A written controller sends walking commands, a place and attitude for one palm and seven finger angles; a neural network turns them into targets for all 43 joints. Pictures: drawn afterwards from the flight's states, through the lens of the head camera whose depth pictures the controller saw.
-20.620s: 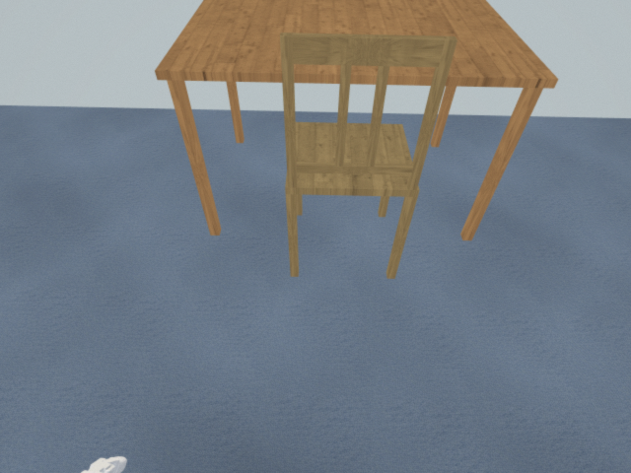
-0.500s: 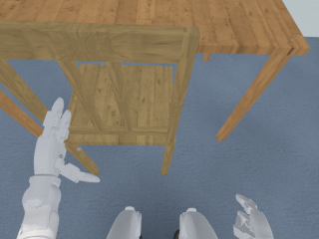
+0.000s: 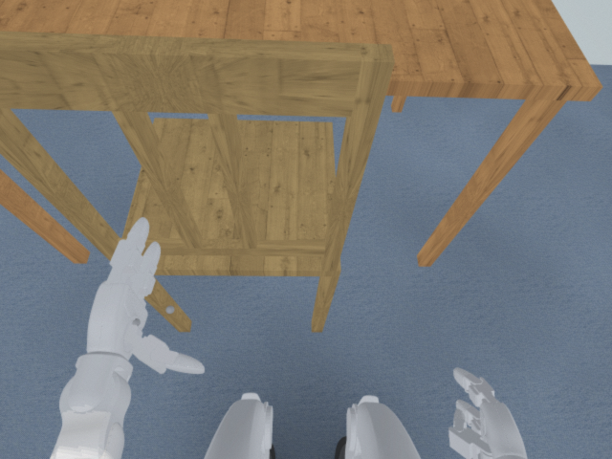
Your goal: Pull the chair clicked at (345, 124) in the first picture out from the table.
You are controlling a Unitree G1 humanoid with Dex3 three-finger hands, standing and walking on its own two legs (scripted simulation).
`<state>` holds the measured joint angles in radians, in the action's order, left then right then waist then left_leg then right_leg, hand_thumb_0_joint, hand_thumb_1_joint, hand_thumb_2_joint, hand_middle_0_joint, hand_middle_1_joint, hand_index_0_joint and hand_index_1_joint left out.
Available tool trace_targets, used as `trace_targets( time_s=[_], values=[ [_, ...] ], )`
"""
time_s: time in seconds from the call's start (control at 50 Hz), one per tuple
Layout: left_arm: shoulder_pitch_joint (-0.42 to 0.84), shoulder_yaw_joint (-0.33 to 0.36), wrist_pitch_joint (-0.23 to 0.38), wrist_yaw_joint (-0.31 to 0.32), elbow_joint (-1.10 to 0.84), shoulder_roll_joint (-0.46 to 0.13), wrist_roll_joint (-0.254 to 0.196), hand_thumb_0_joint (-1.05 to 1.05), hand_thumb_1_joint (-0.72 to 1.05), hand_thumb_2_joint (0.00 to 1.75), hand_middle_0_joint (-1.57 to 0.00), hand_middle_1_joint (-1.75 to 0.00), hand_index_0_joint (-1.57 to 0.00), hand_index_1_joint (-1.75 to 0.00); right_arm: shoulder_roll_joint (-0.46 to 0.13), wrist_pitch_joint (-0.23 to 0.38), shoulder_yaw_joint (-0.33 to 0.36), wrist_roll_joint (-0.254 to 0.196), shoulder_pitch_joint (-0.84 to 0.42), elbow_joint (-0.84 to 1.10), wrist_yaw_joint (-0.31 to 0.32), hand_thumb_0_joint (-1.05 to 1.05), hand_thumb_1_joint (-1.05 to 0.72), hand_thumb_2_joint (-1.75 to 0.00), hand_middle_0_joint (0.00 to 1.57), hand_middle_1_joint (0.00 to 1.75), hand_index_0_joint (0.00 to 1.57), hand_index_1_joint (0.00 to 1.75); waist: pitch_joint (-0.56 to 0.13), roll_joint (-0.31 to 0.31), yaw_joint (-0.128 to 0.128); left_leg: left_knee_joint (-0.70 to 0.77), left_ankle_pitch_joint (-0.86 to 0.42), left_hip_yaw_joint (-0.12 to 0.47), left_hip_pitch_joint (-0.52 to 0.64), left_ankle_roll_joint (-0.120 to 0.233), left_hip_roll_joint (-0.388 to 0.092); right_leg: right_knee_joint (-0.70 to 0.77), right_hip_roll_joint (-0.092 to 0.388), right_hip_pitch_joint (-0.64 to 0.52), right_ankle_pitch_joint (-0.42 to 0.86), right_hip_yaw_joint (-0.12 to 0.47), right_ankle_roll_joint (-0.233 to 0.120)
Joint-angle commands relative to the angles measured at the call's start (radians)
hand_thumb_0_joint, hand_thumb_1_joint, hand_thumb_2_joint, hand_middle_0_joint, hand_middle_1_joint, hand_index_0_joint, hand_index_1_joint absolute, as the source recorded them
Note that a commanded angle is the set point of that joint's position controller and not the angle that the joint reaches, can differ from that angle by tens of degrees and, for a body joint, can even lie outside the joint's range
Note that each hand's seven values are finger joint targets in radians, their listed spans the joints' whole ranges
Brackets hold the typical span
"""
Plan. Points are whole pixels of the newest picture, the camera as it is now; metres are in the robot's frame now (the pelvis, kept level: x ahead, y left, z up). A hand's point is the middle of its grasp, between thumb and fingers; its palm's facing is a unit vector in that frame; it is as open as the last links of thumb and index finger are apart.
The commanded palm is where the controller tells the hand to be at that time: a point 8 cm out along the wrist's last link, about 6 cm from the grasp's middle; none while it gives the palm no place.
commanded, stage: aim the fingers beside a spindle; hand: left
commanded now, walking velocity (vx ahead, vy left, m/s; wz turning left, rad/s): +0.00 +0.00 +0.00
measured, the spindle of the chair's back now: (169, 191) +0.44 +0.20 +0.04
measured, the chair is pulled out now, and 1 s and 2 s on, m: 0.00 0.00 0.00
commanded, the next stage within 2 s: push the fingers through the gap in 0.12 s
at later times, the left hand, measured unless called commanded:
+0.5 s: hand (158, 275) +0.33 +0.19 +0.03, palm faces +0.04 -1.00 -0.06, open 17.0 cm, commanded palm +0.31 +0.24 +0.02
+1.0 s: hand (178, 249) +0.37 +0.18 +0.01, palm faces -0.02 -1.00 -0.02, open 17.0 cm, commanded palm +0.36 +0.24 +0.02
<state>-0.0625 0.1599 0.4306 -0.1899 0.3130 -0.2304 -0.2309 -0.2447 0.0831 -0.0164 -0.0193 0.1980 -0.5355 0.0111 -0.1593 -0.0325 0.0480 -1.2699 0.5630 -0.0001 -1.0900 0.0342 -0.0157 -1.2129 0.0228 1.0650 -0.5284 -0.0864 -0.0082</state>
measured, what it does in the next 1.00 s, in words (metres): stands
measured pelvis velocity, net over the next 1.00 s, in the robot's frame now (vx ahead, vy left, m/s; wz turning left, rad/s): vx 0.00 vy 0.01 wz -0.01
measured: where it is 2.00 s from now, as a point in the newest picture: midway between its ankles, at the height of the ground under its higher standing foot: outside the picture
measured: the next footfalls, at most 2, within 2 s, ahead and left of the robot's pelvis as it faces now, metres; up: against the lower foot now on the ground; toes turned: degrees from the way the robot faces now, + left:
none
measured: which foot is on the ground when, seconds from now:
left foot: down 0.00-1.00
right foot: down 0.00-1.00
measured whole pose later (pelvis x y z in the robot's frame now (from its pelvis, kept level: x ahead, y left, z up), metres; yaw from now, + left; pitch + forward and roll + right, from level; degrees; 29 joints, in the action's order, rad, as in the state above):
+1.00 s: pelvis +0.00 +0.01 +0.00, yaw -1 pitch +23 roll -3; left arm 0.26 0.22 0.46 -0.20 0.54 -0.27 -0.21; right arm -0.26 0.06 -0.01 -0.01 0.23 -0.60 0.02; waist -0.14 -0.04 0.08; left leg -1.27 0.55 0.00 -1.12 0.04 -0.02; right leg -1.20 0.02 1.09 -0.51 -0.08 0.00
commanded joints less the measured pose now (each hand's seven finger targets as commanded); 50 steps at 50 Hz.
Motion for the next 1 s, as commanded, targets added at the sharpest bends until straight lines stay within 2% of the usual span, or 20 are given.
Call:
trace_targets(
  time_s=[0.0,0.06,0.08,0.12,0.16,0.18,0.28,0.32,0.36,0.4,0.46,0.52,0.6,0.66,0.68,0.76,0.84,0.88,0.92,0.98],
  values=[
    [0.152,0.058,0.191,0.043,-0.498,-0.172,-0.014,0.0,-0.5,0.3,-0.06,-0.08,-0.06,-0.08,-0.132,0.072,0.062,0.014,0.014,0.112,0.019,0.0,-0.9,-0.9,0.2,0.3,0.2,0.3,-0.455,-0.113,-0.011,0.197,-0.47,0.061,0.401,-0.028,-0.004,0.137,-0.03,-0.221,0.291,0.024,-0.022],
    [0.122,0.088,0.164,0.072,-0.303,-0.172,0.018,0.0,-0.5,0.3,-0.06,-0.08,-0.06,-0.08,-0.143,0.063,0.062,0.018,0.011,0.074,0.014,0.0,-0.9,-0.9,0.2,0.3,0.2,0.3,-0.324,-0.045,0.014,0.186,-0.364,0.069,0.287,-0.024,-0.003,0.134,-0.033,-0.166,0.224,0.014,-0.017],
    [0.092,0.054,0.138,0.066,-0.197,-0.118,0.026,0.0,-0.5,0.3,-0.06,-0.08,-0.06,-0.08,-0.142,0.055,0.06,0.018,0.006,0.07,0.009,0.0,-0.9,-0.9,0.2,0.3,0.2,0.3,-0.266,-0.022,0.021,0.184,-0.301,0.062,0.233,-0.023,0.003,0.137,-0.033,-0.15,0.191,0.012,-0.015],
    [0.071,0.046,0.086,0.038,-0.057,-0.09,0.026,0.0,-0.5,0.3,-0.06,-0.08,-0.06,-0.08,-0.158,0.036,0.063,0.01,0.0,0.073,0.003,0.0,-0.9,-0.9,0.2,0.3,0.2,0.3,-0.207,0.026,0.021,0.178,-0.198,0.05,0.153,-0.022,0.012,0.147,-0.034,-0.133,0.133,0.016,-0.015],
    [0.063,0.024,0.041,-0.005,0.011,-0.063,0.012,0.0,-0.5,0.3,-0.06,-0.08,-0.06,-0.08,-0.166,0.024,0.063,-0.002,-0.003,0.096,0.002,0.0,-0.9,-0.9,0.2,0.3,0.2,0.3,-0.208,0.062,0.019,0.179,-0.173,0.04,0.124,-0.015,0.019,0.163,-0.032,-0.162,0.123,0.027,-0.017],
    [0.086,0.042,0.034,-0.025,0.0,-0.086,0.001,0.0,-0.5,0.3,-0.06,-0.08,-0.06,-0.08,-0.17,0.02,0.063,-0.008,-0.002,0.104,0.003,0.0,-0.9,-0.9,0.2,0.3,0.2,0.3,-0.226,0.058,0.009,0.18,-0.164,0.036,0.119,-0.014,0.021,0.17,-0.029,-0.186,0.116,0.035,-0.017],
    [0.301,0.13,0.154,-0.016,-0.404,-0.245,-0.02,0.0,-0.5,0.3,-0.06,-0.08,-0.06,-0.08,-0.144,0.056,0.062,0.007,-0.003,0.121,0.028,0.0,-0.9,-0.9,0.2,0.3,0.2,0.3,-0.49,-0.118,-0.019,0.168,-0.365,0.039,0.301,-0.012,0.01,0.139,-0.027,-0.275,0.271,0.057,-0.021],
    [0.287,0.116,0.197,0.013,-0.402,-0.219,-0.019,0.0,-0.5,0.3,-0.06,-0.08,-0.06,-0.08,-0.134,0.073,0.058,0.016,0.004,0.085,0.029,0.0,-0.9,-0.9,0.2,0.3,0.2,0.3,-0.467,-0.138,-0.004,0.157,-0.433,0.05,0.345,-0.02,0.001,0.122,-0.03,-0.213,0.295,0.041,-0.023],
    [0.253,0.129,0.2,0.029,-0.293,-0.209,-0.015,0.0,-0.5,0.3,-0.06,-0.08,-0.06,-0.08,-0.14,0.076,0.059,0.021,0.011,0.059,0.023,0.0,-0.9,-0.9,0.2,0.3,0.2,0.3,-0.413,-0.08,0.013,0.142,-0.413,0.059,0.291,-0.019,-0.001,0.113,-0.034,-0.183,0.278,0.033,-0.019],
    [0.272,0.068,0.161,0.017,-0.117,-0.135,0.003,0.0,-0.5,0.3,-0.06,-0.08,-0.06,-0.08,-0.151,0.065,0.058,0.019,0.006,0.038,0.016,0.0,-0.9,-0.9,0.2,0.3,0.2,0.3,-0.312,-0.043,0.044,0.135,-0.303,0.057,0.203,-0.019,0.003,0.114,-0.031,-0.122,0.206,0.025,-0.013],
    [0.261,0.071,0.065,-0.025,0.071,-0.131,0.007,0.0,-0.5,0.3,-0.06,-0.08,-0.06,-0.08,-0.175,0.038,0.061,0.004,0.014,0.052,0.014,0.0,-0.9,-0.9,0.2,0.3,0.2,0.3,-0.238,0.006,0.035,0.156,-0.174,0.042,0.124,-0.015,0.013,0.152,-0.032,-0.126,0.116,0.036,-0.017],
    [0.376,0.083,0.022,-0.055,-0.002,-0.172,-0.001,0.0,-0.5,0.3,-0.06,-0.08,-0.06,-0.08,-0.182,0.026,0.064,-0.007,0.02,0.083,0.022,0.0,-0.9,-0.9,0.2,0.3,0.2,0.3,-0.349,-0.018,0.018,0.173,-0.215,0.04,0.175,-0.011,0.012,0.157,-0.025,-0.194,0.161,0.045,-0.018],
    [0.451,0.156,0.094,-0.011,-0.231,-0.255,-0.021,0.0,-0.5,0.3,-0.06,-0.08,-0.06,-0.08,-0.156,0.043,0.063,0.004,0.033,0.089,0.029,0.0,-0.9,-0.9,0.2,0.3,0.2,0.3,-0.523,-0.079,-0.006,0.17,-0.408,0.044,0.319,-0.014,0.004,0.142,-0.027,-0.278,0.313,0.051,-0.015],
    [0.435,0.198,0.147,0.04,-0.163,-0.274,-0.011,0.0,-0.5,0.3,-0.06,-0.08,-0.06,-0.08,-0.148,0.046,0.056,0.017,0.039,0.054,0.025,0.0,-0.9,-0.9,0.2,0.3,0.2,0.3,-0.469,-0.04,0.007,0.155,-0.404,0.047,0.27,-0.015,0.002,0.127,-0.034,-0.253,0.31,0.045,-0.01],
    [0.44,0.186,0.149,0.048,-0.085,-0.252,0.002,0.0,-0.5,0.3,-0.06,-0.08,-0.06,-0.08,-0.148,0.041,0.056,0.018,0.04,0.042,0.023,0.0,-0.9,-0.9,0.2,0.3,0.2,0.3,-0.41,-0.011,0.022,0.152,-0.367,0.046,0.229,-0.015,0.001,0.124,-0.034,-0.225,0.284,0.043,-0.008],
    [0.446,0.131,0.1,0.016,0.164,-0.189,0.032,0.0,-0.5,0.3,-0.06,-0.08,-0.06,-0.08,-0.168,0.019,0.057,0.012,0.057,0.03,0.01,0.0,-0.9,-0.9,0.2,0.3,0.2,0.3,-0.275,0.005,0.04,0.163,-0.218,0.035,0.134,-0.015,0.011,0.147,-0.034,-0.157,0.161,0.038,-0.015],
    [0.536,0.08,0.062,-0.046,0.101,-0.182,0.02,0.0,-0.5,0.3,-0.06,-0.08,-0.06,-0.08,-0.18,0.004,0.063,-0.001,0.069,0.056,0.012,0.0,-0.9,-0.9,0.2,0.3,0.2,0.3,-0.372,-0.061,0.038,0.181,-0.299,0.037,0.235,-0.017,0.005,0.158,-0.03,-0.186,0.23,0.04,-0.021],
    [0.612,0.096,0.089,-0.045,-0.026,-0.215,0.009,0.0,-0.5,0.3,-0.06,-0.08,-0.06,-0.08,-0.176,0.01,0.068,0.002,0.074,0.057,0.017,0.0,-0.9,-0.9,0.2,0.3,0.2,0.3,-0.477,-0.107,0.034,0.175,-0.394,0.049,0.334,-0.02,-0.003,0.147,-0.028,-0.194,0.283,0.038,-0.02],
    [0.646,0.109,0.123,-0.018,-0.096,-0.226,0.003,0.0,-0.5,0.3,-0.06,-0.08,-0.06,-0.08,-0.168,0.017,0.068,0.008,0.083,0.047,0.02,0.0,-0.9,-0.9,0.2,0.3,0.2,0.3,-0.517,-0.123,0.032,0.177,-0.471,0.065,0.407,-0.029,-0.01,0.139,-0.031,-0.185,0.308,0.029,-0.019],
    [0.617,0.167,0.15,0.036,-0.011,-0.257,0.013,0.0,-0.5,0.3,-0.06,-0.08,-0.06,-0.08,-0.163,0.016,0.064,0.02,0.087,0.018,0.019,0.0,-0.9,-0.9,0.2,0.3,0.2,0.3,-0.465,-0.058,0.034,0.168,-0.447,0.062,0.335,-0.026,-0.005,0.132,-0.035,-0.193,0.308,0.029,-0.013]
  ],
)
